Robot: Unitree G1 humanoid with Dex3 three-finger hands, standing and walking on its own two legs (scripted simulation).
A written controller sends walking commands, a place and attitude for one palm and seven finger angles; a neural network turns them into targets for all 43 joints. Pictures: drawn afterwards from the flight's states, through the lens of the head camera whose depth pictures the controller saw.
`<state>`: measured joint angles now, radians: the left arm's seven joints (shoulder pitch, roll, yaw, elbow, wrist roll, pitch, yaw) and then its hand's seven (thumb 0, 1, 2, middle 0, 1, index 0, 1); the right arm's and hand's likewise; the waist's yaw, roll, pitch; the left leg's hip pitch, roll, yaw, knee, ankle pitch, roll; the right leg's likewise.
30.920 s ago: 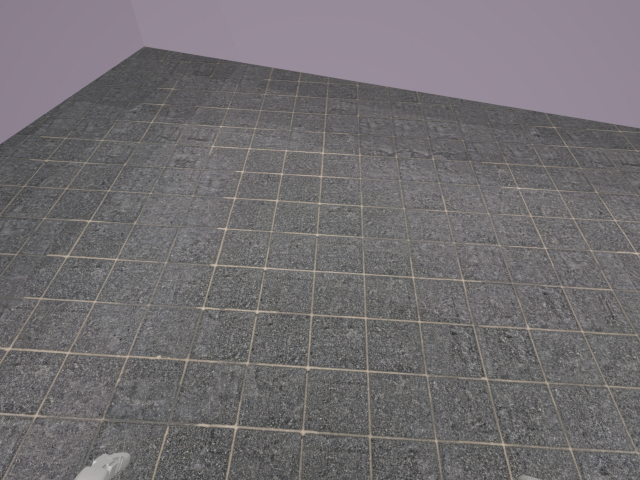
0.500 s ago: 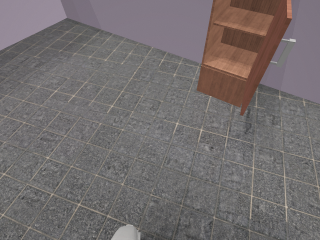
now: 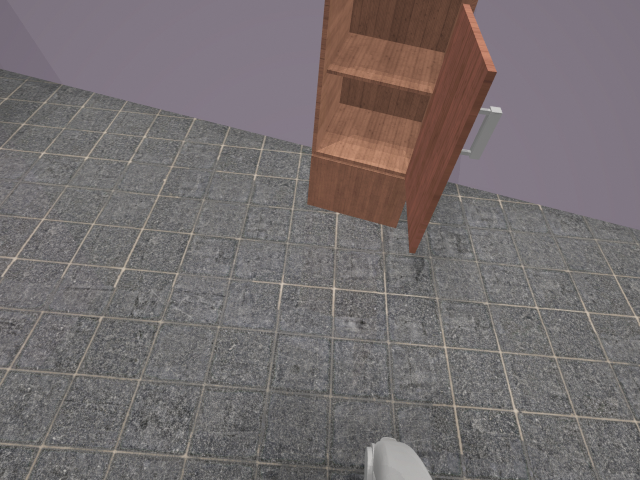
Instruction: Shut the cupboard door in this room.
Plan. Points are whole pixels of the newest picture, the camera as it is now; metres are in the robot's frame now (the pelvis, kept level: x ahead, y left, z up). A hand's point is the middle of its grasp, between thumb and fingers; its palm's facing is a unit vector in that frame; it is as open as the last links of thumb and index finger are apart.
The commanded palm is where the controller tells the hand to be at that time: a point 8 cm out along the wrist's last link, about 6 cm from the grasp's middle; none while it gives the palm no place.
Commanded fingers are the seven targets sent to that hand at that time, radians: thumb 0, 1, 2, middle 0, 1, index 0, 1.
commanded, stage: turn or walk to find it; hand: left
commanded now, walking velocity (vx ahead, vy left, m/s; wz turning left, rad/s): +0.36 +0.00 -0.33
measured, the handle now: (475, 133) +0.88 -0.33 -0.04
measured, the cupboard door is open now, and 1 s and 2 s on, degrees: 100 100 100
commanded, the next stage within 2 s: stand and wait in 0.04 s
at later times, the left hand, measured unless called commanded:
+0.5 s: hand (246, 379) +0.29 +0.13 -0.17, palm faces -0.07 -0.98 -0.20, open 7.2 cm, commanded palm none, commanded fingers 0.00 0.90 0.90 -0.20 -0.30 -0.20 -0.30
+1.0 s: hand (206, 451) +0.19 +0.17 -0.17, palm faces -0.05 -0.99 -0.16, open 7.3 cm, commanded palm none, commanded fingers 0.00 0.90 0.90 -0.20 -0.30 -0.20 -0.30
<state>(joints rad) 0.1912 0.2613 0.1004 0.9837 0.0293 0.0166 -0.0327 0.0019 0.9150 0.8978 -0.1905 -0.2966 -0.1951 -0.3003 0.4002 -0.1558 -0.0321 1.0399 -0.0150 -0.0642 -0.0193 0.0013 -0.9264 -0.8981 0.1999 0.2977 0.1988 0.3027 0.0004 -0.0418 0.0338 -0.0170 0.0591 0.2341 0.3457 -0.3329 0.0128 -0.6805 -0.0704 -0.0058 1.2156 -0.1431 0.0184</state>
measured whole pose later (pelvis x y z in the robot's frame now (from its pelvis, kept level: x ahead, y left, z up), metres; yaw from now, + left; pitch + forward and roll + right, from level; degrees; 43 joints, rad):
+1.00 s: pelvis +0.23 +0.00 +0.00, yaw -5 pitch -1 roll +0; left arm 0.34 0.14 -0.01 1.20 0.00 -0.02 0.03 0.00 0.91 0.90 -0.19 -0.30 -0.20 -0.30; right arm 0.25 -0.16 0.00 1.14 0.00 -0.02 -0.03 0.01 -0.95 -0.90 0.20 0.30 0.20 0.30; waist 0.02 -0.01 0.04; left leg -0.14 0.01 0.14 0.36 -0.21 0.03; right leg -0.11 -0.05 -0.10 0.36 -0.23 0.02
